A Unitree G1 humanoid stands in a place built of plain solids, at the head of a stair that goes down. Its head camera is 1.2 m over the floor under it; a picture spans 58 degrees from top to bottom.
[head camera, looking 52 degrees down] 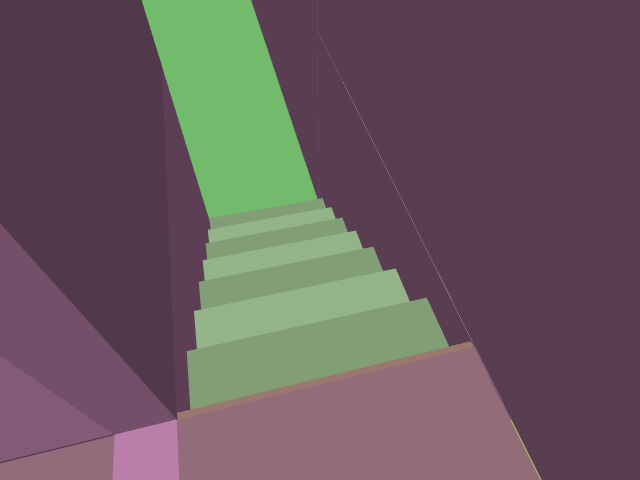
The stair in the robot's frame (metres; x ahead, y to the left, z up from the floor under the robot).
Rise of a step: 0.17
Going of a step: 0.26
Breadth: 0.86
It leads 14 degrees to the left of straight ahead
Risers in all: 8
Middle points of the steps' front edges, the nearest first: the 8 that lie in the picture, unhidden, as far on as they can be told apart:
0.46 -0.03 0.00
0.70 0.03 -0.17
0.95 0.09 -0.35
1.20 0.15 -0.52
1.45 0.21 -0.69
1.70 0.27 -0.87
1.95 0.34 -1.04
2.19 0.40 -1.21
